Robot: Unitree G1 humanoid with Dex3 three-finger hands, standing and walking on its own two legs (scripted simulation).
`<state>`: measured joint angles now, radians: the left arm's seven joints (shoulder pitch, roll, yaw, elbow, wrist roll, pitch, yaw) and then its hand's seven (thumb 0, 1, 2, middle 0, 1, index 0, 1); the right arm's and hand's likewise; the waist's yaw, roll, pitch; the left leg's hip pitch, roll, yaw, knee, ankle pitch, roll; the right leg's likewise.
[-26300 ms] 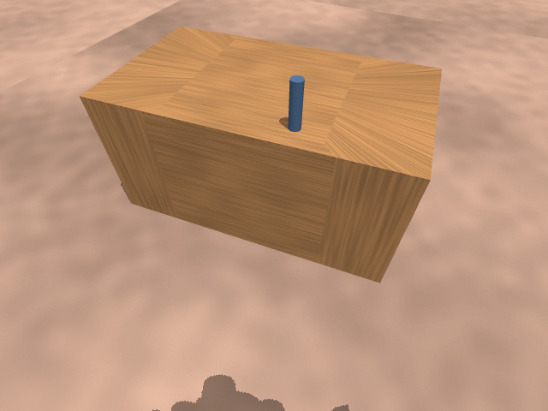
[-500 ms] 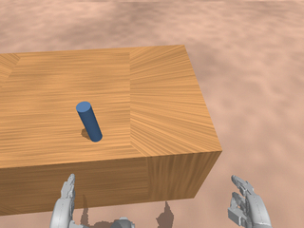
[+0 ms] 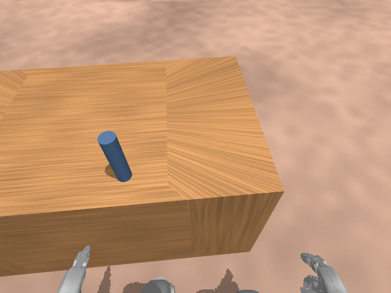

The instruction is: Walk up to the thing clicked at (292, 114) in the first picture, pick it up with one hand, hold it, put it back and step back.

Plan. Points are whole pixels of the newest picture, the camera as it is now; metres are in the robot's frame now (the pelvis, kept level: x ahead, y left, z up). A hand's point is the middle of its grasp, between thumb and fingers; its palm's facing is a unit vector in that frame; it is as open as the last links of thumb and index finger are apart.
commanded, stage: home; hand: left
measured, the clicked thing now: (116, 158) +0.45 +0.22 -0.04
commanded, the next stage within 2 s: stand in 0.12 s
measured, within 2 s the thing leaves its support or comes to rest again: neither
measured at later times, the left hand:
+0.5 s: hand out of the picture +0.04 +0.26 -0.13, palm faces -0.03 -0.94 -0.35, open 13.7 cm
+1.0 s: hand out of the picture +0.04 +0.26 -0.11, palm faces -0.04 -0.94 -0.34, open 7.4 cm
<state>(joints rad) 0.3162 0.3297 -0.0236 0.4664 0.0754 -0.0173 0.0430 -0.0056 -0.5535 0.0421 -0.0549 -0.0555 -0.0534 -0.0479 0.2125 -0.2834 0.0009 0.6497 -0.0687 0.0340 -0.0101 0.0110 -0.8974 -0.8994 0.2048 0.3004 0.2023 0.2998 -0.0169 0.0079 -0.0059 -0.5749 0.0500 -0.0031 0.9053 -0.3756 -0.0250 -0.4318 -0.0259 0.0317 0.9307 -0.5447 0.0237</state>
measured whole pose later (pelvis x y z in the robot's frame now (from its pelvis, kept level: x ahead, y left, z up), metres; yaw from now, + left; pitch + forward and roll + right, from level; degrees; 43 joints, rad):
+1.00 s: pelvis +0.00 +0.01 +0.05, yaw +0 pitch -4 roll -1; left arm 0.19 0.35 0.01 1.13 0.02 -0.02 0.01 0.01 0.89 0.89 -0.20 -0.30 -0.20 -0.30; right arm 0.14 -0.33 -0.02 1.14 -0.02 0.00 0.01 0.01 -0.90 -0.90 0.20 0.30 0.20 0.30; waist -0.01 0.00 0.08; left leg -0.22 0.05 0.01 0.45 -0.16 -0.02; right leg -0.07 -0.03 0.03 0.41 -0.28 0.05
